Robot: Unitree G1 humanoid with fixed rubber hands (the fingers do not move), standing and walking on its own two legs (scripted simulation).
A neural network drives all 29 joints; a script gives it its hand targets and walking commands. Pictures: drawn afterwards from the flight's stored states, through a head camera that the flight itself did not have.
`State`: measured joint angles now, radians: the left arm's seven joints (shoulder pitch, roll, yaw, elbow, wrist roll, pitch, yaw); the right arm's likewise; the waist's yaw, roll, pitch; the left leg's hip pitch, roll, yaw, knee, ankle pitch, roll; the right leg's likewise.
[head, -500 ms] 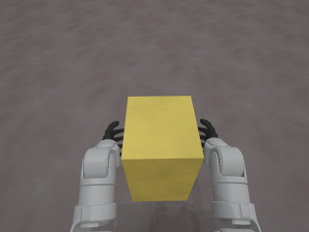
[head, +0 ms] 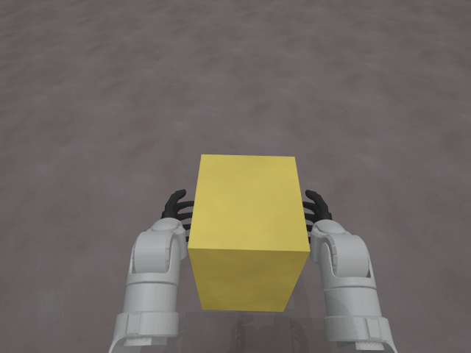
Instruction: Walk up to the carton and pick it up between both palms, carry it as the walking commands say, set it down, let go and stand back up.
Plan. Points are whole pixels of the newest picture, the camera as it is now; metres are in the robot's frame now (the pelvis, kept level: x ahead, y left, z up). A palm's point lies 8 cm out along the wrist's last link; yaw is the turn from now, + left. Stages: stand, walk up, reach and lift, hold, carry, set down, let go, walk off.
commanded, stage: carry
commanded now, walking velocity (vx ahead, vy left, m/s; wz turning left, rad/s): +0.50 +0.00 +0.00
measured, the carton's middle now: (245, 238) +0.32 -0.01 -0.01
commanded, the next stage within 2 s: none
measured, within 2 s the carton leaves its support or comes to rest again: neither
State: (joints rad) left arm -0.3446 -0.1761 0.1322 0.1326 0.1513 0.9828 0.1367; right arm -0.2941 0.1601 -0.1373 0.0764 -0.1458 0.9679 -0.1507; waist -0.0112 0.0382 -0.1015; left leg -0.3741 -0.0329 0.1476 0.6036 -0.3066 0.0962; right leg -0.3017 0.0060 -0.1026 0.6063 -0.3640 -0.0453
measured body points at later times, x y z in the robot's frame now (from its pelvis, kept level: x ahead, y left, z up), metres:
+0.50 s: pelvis +0.25 -0.01 -0.04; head +0.23 -0.02 +0.41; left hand +0.56 +0.12 +0.00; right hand +0.56 -0.14 +0.00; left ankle +0.19 +0.06 -0.73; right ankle +0.02 -0.09 -0.68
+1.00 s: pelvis +0.60 -0.02 -0.04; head +0.62 -0.01 +0.41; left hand +0.90 +0.13 +0.00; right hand +0.93 -0.12 +0.01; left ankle +0.49 +0.03 -0.73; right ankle +0.42 -0.11 -0.68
